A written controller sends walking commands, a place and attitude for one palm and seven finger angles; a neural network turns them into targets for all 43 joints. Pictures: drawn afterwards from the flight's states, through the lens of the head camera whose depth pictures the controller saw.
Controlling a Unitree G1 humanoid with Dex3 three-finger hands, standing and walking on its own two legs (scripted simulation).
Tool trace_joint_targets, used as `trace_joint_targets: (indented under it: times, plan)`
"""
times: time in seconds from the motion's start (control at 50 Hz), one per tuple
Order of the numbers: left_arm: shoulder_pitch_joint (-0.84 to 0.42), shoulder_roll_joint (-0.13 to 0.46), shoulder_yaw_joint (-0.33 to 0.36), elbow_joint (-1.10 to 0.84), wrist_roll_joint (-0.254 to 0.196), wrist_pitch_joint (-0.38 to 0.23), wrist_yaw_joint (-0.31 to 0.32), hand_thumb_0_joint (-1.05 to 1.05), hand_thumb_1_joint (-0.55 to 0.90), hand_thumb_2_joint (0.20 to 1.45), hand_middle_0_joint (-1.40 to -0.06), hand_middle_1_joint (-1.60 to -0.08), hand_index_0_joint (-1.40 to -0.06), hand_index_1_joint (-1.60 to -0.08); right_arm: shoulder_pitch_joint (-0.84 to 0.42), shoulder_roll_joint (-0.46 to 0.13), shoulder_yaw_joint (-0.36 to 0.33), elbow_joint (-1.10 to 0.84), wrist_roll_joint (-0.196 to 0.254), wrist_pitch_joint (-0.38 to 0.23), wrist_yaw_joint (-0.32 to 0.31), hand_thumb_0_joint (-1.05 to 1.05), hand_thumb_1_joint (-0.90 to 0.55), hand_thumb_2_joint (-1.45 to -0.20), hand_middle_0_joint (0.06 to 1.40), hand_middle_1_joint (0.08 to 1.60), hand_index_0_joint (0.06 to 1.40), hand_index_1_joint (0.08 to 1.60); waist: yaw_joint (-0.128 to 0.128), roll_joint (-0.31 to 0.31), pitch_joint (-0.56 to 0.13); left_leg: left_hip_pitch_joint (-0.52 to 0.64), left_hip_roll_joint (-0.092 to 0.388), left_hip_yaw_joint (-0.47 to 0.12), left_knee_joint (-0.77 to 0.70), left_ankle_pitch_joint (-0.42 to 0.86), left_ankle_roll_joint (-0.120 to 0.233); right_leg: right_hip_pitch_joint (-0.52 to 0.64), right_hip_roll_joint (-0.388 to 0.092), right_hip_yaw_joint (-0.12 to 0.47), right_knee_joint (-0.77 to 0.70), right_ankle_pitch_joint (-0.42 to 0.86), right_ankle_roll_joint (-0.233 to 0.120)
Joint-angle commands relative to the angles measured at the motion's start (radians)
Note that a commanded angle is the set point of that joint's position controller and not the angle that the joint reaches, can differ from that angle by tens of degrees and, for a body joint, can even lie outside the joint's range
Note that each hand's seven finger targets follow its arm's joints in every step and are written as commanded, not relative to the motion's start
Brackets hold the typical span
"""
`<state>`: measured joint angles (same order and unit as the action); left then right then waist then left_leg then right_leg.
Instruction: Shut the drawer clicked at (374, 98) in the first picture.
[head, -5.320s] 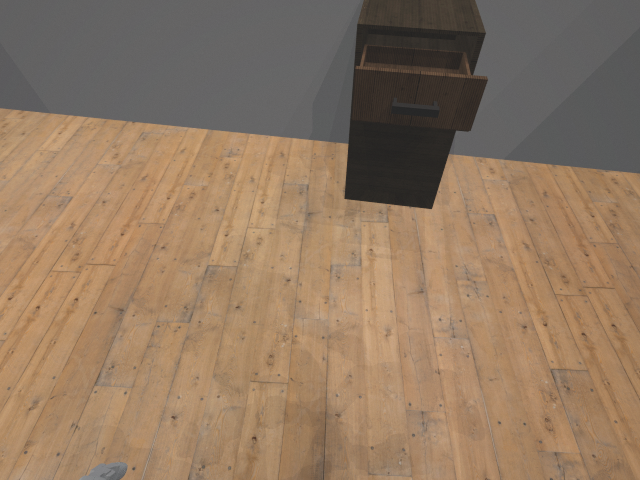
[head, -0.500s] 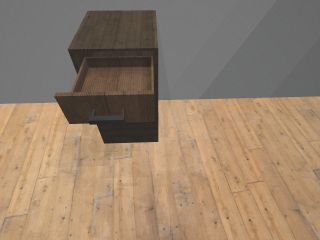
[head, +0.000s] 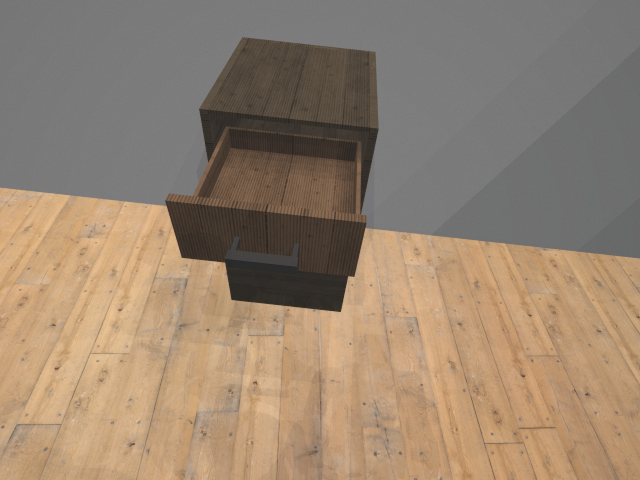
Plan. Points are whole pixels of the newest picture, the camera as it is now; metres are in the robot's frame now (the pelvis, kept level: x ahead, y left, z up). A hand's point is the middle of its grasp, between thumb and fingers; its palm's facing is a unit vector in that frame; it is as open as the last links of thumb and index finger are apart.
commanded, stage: take the last steps up to it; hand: left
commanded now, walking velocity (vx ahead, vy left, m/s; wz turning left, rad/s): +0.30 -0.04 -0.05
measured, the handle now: (264, 253) +0.51 +0.15 -0.08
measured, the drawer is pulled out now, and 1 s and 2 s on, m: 0.30 0.30 0.30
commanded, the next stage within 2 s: come to a stop and stand still in 0.44 s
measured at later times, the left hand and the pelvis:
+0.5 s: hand (248, 388) +0.29 +0.14 -0.17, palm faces -0.05 -0.98 -0.19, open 7.4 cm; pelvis +0.16 -0.03 -0.01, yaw -2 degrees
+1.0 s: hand (221, 418) +0.24 +0.17 -0.18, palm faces +0.05 -0.98 -0.22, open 7.4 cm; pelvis +0.21 -0.02 +0.01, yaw -2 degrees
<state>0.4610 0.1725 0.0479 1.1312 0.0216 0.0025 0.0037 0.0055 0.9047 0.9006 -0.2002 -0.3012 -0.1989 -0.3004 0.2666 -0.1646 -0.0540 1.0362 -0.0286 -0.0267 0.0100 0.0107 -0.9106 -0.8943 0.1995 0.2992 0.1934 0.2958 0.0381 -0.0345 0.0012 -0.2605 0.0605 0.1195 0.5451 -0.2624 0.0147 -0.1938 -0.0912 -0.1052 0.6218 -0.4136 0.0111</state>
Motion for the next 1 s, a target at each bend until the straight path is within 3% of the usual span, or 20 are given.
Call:
trace_joint_targets:
  times: [0.0,0.04,0.08,0.22,0.36,0.38,0.42,0.44,0.46,0.48,0.52,0.54,0.6,0.7,0.78,0.8,0.84,0.86,0.92,0.98]
  plan:
    - [-0.184,0.057,0.011,-0.128,0.008,-0.036,-0.006,0.000,0.900,0.900,-0.200,-0.300,-0.200,-0.300,0.225,-0.167,-0.023,0.029,0.003,-0.019,-0.032,0.000,-0.900,-0.900,0.200,0.300,0.200,0.300,-0.117,0.230,0.142,0.186,0.340,-0.471,-0.428,-0.362,0.160,-0.529,-0.018,0.072,0.496,-0.034,-0.038]
    - [-0.142,0.036,0.012,-0.090,0.011,-0.034,-0.019,0.000,0.900,0.900,-0.200,-0.300,-0.200,-0.300,0.152,-0.090,-0.001,0.018,0.007,-0.036,-0.036,0.000,-0.900,-0.900,0.200,0.300,0.200,0.300,-0.065,0.153,0.171,0.106,0.254,-0.295,-0.431,-0.145,0.119,-0.458,-0.040,0.076,0.492,0.114,-0.024]
    - [-0.101,0.021,0.012,-0.071,0.008,-0.028,-0.020,0.000,0.900,0.900,-0.200,-0.300,-0.200,-0.300,0.152,-0.079,0.005,0.024,0.014,-0.052,-0.040,0.000,-0.900,-0.900,0.200,0.300,0.200,0.300,-0.038,0.141,0.126,0.137,0.221,-0.199,-0.414,0.063,0.121,-0.430,-0.033,0.067,0.482,0.175,-0.009]
    - [-0.228,0.027,0.018,-0.128,0.003,-0.010,-0.017,0.000,0.900,0.900,-0.200,-0.300,-0.200,-0.300,0.217,-0.065,0.003,0.066,0.015,-0.057,-0.044,0.000,-0.900,-0.900,0.200,0.300,0.200,0.300,-0.039,0.136,0.167,0.196,0.225,-0.127,-0.408,0.257,0.159,-0.507,-0.047,0.057,0.344,0.256,0.016]
    - [-0.363,0.019,0.015,-0.185,-0.002,-0.030,-0.016,0.000,0.900,0.900,-0.200,-0.300,-0.200,-0.300,0.256,-0.079,-0.010,0.097,-0.005,-0.041,-0.043,0.000,-0.900,-0.900,0.200,0.300,0.200,0.300,-0.081,0.140,0.166,0.224,0.240,-0.089,-0.278,0.464,0.136,-0.330,0.014,-0.007,0.040,0.192,-0.037]
    - [-0.321,0.023,0.016,-0.173,-0.001,-0.035,-0.015,0.000,0.900,0.900,-0.200,-0.300,-0.200,-0.300,0.246,-0.089,-0.011,0.099,-0.003,-0.038,-0.044,0.000,-0.900,-0.900,0.200,0.300,0.200,0.300,-0.059,0.136,0.144,0.206,0.231,-0.075,-0.216,0.534,0.126,-0.240,0.036,-0.020,0.001,0.199,-0.048]
    - [-0.100,0.071,0.030,-0.101,0.004,-0.056,-0.010,0.000,0.900,0.900,-0.200,-0.300,-0.200,-0.300,0.228,-0.093,-0.011,0.097,0.009,-0.037,-0.039,0.000,-0.900,-0.900,0.200,0.300,0.200,0.300,0.036,0.086,0.006,0.147,0.154,-0.018,0.050,0.573,0.072,0.080,0.070,-0.037,-0.115,0.321,-0.065]
    - [0.022,0.155,0.052,-0.062,0.010,-0.071,0.001,0.000,0.900,0.900,-0.200,-0.300,-0.200,-0.300,0.251,-0.053,-0.008,0.086,0.021,-0.041,-0.030,0.000,-0.900,-0.900,0.200,0.300,0.200,0.300,0.074,-0.063,-0.118,-0.057,0.073,0.029,0.312,0.309,0.029,0.345,-0.114,0.181,-0.119,0.484,-0.128]
    - [0.085,0.248,0.067,-0.054,-0.003,-0.071,0.008,0.000,0.900,0.900,-0.200,-0.300,-0.200,-0.300,0.288,-0.016,0.002,0.059,0.031,-0.037,-0.033,0.000,-0.900,-0.900,0.200,0.300,0.200,0.300,0.051,-0.203,-0.203,-0.216,-0.054,0.019,0.640,-0.317,-0.005,0.434,-0.364,0.505,-0.230,0.750,-0.250]
    - [0.033,0.245,0.063,-0.065,-0.013,-0.066,0.011,0.000,0.900,0.900,-0.200,-0.300,-0.200,-0.300,0.242,-0.035,-0.003,0.052,0.032,-0.029,-0.038,0.000,-0.900,-0.900,0.200,0.300,0.200,0.300,0.053,-0.097,-0.185,-0.216,-0.019,-0.094,0.737,-0.329,0.010,0.306,-0.358,0.483,-0.284,0.633,-0.292]
    - [-0.144,0.157,0.042,-0.106,-0.011,-0.059,0.018,0.000,0.900,0.900,-0.200,-0.300,-0.200,-0.300,0.157,-0.018,-0.005,0.032,0.015,-0.016,-0.030,0.000,-0.900,-0.900,0.200,0.300,0.200,0.300,0.004,-0.076,-0.015,-0.268,0.048,-0.122,0.771,-0.202,0.008,0.063,-0.299,0.400,-0.367,0.318,-0.258]
    - [-0.196,0.113,0.028,-0.118,-0.008,-0.059,0.024,0.000,0.900,0.900,-0.200,-0.300,-0.200,-0.300,0.154,-0.009,0.001,0.038,0.010,-0.008,-0.031,0.000,-0.900,-0.900,0.200,0.300,0.200,0.300,-0.026,-0.008,0.016,-0.229,0.062,-0.126,0.708,-0.157,-0.002,-0.031,-0.270,0.306,-0.372,0.406,-0.232]
    - [-0.276,0.077,0.009,-0.131,0.005,-0.049,0.037,0.000,0.900,0.900,-0.200,-0.300,-0.200,-0.300,0.215,0.048,0.025,0.067,0.017,0.028,-0.040,0.000,-0.900,-0.900,0.200,0.300,0.200,0.300,-0.087,-0.011,-0.005,-0.041,0.040,-0.098,0.396,-0.164,-0.043,-0.173,-0.201,0.130,-0.337,0.661,-0.193]
    - [-0.232,0.136,0.023,-0.130,0.003,-0.016,0.041,0.000,0.900,0.900,-0.200,-0.300,-0.200,-0.300,0.106,-0.004,0.008,0.010,0.021,0.055,-0.035,0.000,-0.900,-0.900,0.200,0.300,0.200,0.300,-0.041,-0.060,-0.013,-0.043,-0.012,-0.073,0.209,-0.103,-0.056,-0.093,-0.203,0.176,-0.294,0.624,-0.203]
    - [-0.246,0.152,0.035,-0.136,0.000,0.003,0.041,0.000,0.900,0.900,-0.200,-0.300,-0.200,-0.300,0.087,-0.044,-0.005,-0.012,0.019,0.053,-0.033,0.000,-0.900,-0.900,0.200,0.300,0.200,0.300,-0.061,-0.104,-0.006,0.064,-0.011,-0.080,-0.006,0.044,-0.050,-0.120,-0.185,0.176,-0.214,0.534,-0.160]
    - [-0.245,0.138,0.032,-0.139,-0.003,0.009,0.040,0.000,0.900,0.900,-0.200,-0.300,-0.200,-0.300,0.097,-0.061,-0.006,-0.013,0.017,0.046,-0.032,0.000,-0.900,-0.900,0.200,0.300,0.200,0.300,-0.064,-0.045,-0.009,0.117,0.016,-0.106,-0.088,0.169,-0.037,-0.147,-0.137,0.151,-0.155,0.449,-0.121]
    - [-0.185,0.070,0.017,-0.145,-0.010,0.023,0.040,0.000,0.900,0.900,-0.200,-0.300,-0.200,-0.300,0.014,-0.153,-0.013,-0.060,0.007,0.037,-0.036,0.000,-0.900,-0.900,0.200,0.300,0.200,0.300,-0.023,0.247,0.008,0.014,0.257,-0.332,-0.247,0.456,0.096,-0.135,0.049,0.017,0.048,0.041,-0.019]
    - [-0.189,0.080,0.014,-0.141,-0.007,0.033,0.043,0.000,0.900,0.900,-0.200,-0.300,-0.200,-0.300,-0.016,-0.155,-0.010,-0.068,0.006,0.031,-0.043,0.000,-0.900,-0.900,0.200,0.300,0.200,0.300,-0.030,0.313,0.014,-0.036,0.286,-0.385,-0.312,0.457,0.144,-0.133,0.081,0.060,0.215,-0.140,-0.007]
    - [-0.138,0.080,0.018,-0.103,-0.003,0.034,0.036,0.000,0.900,0.900,-0.200,-0.300,-0.200,-0.300,-0.115,-0.138,0.001,-0.083,0.006,0.031,-0.056,0.000,-0.900,-0.900,0.200,0.300,0.200,0.300,0.002,0.168,-0.007,0.013,0.223,-0.280,-0.258,0.401,0.162,-0.188,0.076,0.139,0.397,-0.064,-0.003]
    - [-0.130,0.069,0.008,-0.094,-0.004,0.029,0.033,0.000,0.900,0.900,-0.200,-0.300,-0.200,-0.300,-0.101,-0.131,0.000,-0.072,0.014,0.027,-0.054,0.000,-0.900,-0.900,0.200,0.300,0.200,0.300,-0.018,0.153,-0.048,0.101,0.201,-0.240,-0.257,0.372,0.151,-0.190,0.063,0.123,0.315,-0.048,0.016]
